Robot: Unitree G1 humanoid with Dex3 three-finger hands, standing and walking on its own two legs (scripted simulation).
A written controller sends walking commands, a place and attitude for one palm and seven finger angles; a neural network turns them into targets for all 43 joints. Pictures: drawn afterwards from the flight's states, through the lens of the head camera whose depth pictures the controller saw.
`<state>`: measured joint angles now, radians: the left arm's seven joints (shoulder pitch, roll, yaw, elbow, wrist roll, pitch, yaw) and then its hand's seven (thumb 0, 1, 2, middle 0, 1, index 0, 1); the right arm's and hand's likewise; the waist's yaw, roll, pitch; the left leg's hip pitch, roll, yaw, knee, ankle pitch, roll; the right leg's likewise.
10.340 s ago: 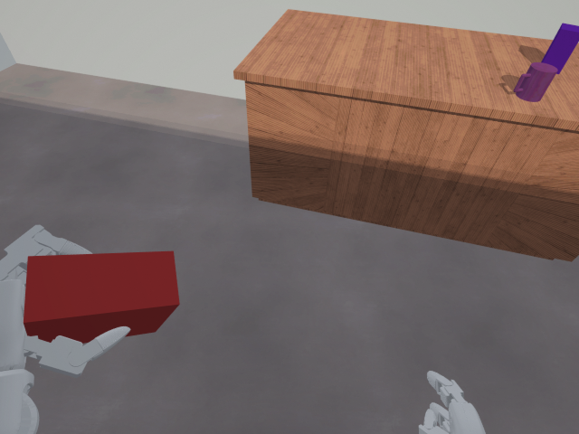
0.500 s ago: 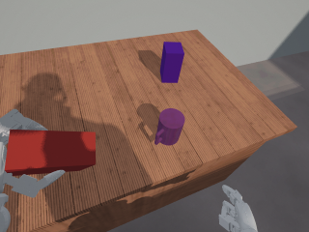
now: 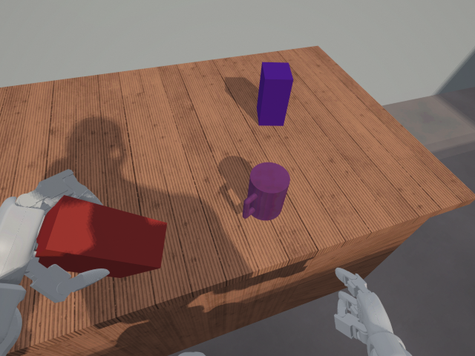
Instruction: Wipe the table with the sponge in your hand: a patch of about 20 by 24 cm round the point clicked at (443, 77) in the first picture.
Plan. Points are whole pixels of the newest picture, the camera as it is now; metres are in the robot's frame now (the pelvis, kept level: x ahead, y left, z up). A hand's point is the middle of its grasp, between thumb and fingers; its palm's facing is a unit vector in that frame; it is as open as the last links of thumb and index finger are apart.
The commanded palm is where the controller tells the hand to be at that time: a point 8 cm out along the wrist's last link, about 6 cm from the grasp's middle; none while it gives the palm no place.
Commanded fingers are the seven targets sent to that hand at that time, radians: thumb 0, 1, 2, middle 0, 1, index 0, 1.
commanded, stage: turn the palm down, sponge in hand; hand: left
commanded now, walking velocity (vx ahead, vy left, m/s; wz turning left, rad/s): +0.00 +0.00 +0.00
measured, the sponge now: (113, 246) +0.23 +0.20 +0.11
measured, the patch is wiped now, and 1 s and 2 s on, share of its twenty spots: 0.00 0.00 0.00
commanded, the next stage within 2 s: move the sponge above the wiping area in 1.86 s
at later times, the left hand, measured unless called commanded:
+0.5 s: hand (67, 220) +0.23 +0.24 +0.17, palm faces +0.32 -0.46 -0.83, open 10.2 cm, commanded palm +0.19 +0.26 +0.20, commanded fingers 0.00 0.10 1.30 -1.20 -1.60 -1.20 -1.60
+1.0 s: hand (37, 230) +0.22 +0.28 +0.15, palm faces +0.23 -0.24 -0.94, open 10.1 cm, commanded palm +0.19 +0.27 +0.21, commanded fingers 0.00 0.10 1.30 -1.20 -1.60 -1.20 -1.60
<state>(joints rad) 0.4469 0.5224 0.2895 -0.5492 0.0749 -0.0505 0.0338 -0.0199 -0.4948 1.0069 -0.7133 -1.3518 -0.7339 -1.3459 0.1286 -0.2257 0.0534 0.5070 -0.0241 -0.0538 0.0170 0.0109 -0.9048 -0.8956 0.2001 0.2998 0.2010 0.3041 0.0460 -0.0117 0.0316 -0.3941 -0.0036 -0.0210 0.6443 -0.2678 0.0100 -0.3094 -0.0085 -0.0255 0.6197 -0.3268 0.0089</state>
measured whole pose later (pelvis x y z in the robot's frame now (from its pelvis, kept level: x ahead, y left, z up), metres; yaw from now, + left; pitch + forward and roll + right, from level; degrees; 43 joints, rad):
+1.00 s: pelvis +0.01 -0.02 +0.00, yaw +1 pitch +0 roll -1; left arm 0.32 0.63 0.18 -0.40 0.53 0.29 0.05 -0.01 -0.49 1.01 -0.72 -1.34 -0.74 -1.34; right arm 0.12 -0.27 0.05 0.54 0.05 0.06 -0.06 0.01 -0.91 -0.90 0.20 0.30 0.20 0.30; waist 0.09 0.10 -0.05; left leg -0.37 0.01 -0.05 0.65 -0.28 -0.02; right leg -0.28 0.00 -0.06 0.63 -0.36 -0.02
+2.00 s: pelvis +0.00 -0.02 +0.01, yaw +0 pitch -4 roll +0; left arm 0.18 0.56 0.01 -0.27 0.83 0.31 0.02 -0.01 -0.49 1.01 -0.72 -1.34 -0.74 -1.33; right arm 0.04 -0.26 0.06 0.65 0.03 0.00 -0.05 0.01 -0.91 -0.90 0.20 0.30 0.22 0.32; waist 0.14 0.12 0.01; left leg -0.22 0.01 -0.03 0.47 -0.18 -0.01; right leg -0.15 0.00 -0.04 0.47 -0.26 -0.02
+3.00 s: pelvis +0.00 -0.01 +0.02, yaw +0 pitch -3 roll +0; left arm 0.16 0.49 -0.06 -0.16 0.90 0.34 0.06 -0.01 -0.49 1.01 -0.72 -1.33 -0.74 -1.33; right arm 0.04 -0.26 0.05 0.66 0.03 0.01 -0.04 0.01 -0.91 -0.90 0.20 0.30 0.24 0.34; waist 0.12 0.11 0.00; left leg -0.22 0.00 -0.02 0.45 -0.19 0.00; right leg -0.15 -0.01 -0.02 0.45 -0.26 -0.01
